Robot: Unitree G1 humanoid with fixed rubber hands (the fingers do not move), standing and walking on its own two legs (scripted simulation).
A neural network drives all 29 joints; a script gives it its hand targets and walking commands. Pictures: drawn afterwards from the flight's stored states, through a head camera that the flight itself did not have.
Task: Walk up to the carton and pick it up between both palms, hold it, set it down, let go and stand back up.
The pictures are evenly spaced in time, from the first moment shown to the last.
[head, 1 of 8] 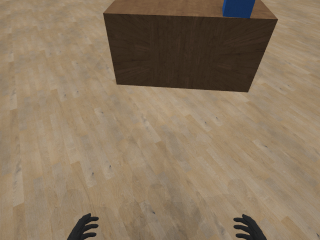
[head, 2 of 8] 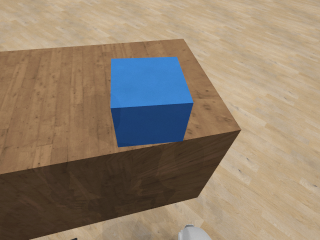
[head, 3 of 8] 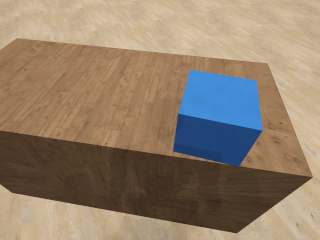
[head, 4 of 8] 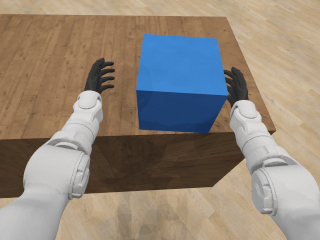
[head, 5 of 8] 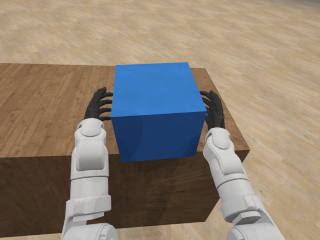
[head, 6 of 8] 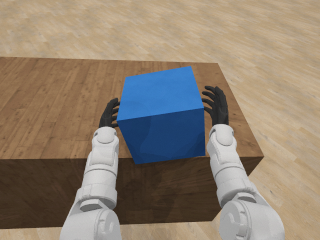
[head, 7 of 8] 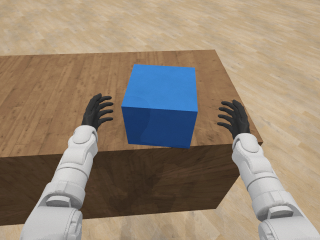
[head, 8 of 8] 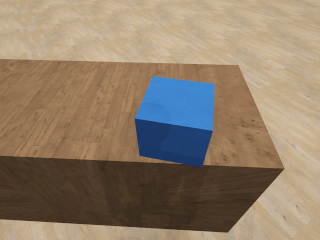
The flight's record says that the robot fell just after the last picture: no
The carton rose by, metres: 0.15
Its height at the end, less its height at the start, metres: +0.00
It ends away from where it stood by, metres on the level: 0.04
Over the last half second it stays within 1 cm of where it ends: yes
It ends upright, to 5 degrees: yes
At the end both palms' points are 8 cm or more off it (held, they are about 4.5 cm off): yes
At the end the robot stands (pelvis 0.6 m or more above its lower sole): yes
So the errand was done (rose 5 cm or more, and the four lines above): yes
